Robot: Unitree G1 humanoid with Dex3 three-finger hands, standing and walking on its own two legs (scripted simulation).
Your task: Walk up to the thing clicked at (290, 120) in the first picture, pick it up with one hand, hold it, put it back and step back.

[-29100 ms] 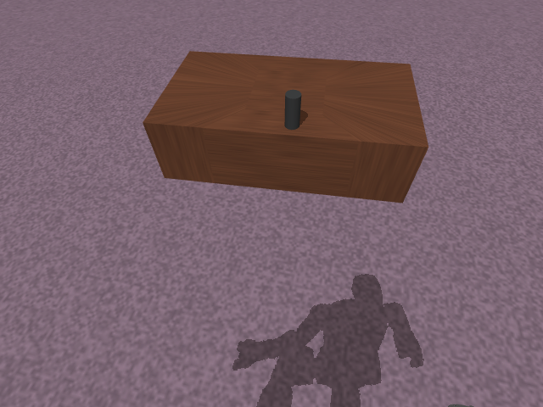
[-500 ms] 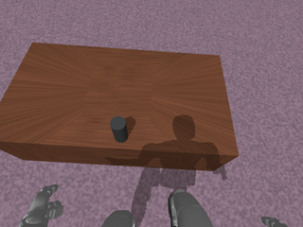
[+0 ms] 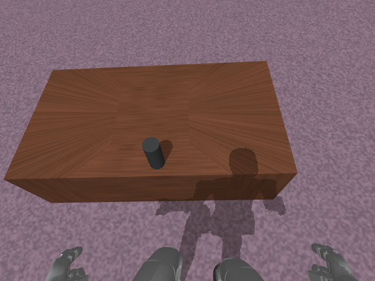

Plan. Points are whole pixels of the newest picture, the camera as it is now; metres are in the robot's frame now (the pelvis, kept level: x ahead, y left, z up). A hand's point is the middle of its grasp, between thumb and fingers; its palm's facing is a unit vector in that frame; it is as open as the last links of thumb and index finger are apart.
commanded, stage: step back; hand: left
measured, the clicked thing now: (154, 154) +0.54 +0.18 -0.33
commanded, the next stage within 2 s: none
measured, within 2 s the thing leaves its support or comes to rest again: neither
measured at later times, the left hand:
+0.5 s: hand out of the picture -0.06 +0.28 -0.16, palm faces -0.01 -0.93 -0.37, open 7.4 cm
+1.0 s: hand out of the picture -0.15 +0.22 -0.13, palm faces +0.04 -0.89 -0.45, open 7.4 cm
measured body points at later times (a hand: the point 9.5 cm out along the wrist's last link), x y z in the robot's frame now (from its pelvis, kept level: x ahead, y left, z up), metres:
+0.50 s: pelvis -0.13 +0.00 +0.00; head -0.06 +0.03 +0.44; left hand -0.06 +0.33 -0.14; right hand -0.01 -0.31 -0.09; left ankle -0.08 +0.13 -0.73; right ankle -0.18 -0.16 -0.65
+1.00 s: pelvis -0.29 -0.06 -0.01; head -0.21 -0.07 +0.43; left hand -0.15 +0.26 -0.10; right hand -0.21 -0.37 -0.15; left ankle -0.32 +0.07 -0.71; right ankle -0.22 -0.15 -0.73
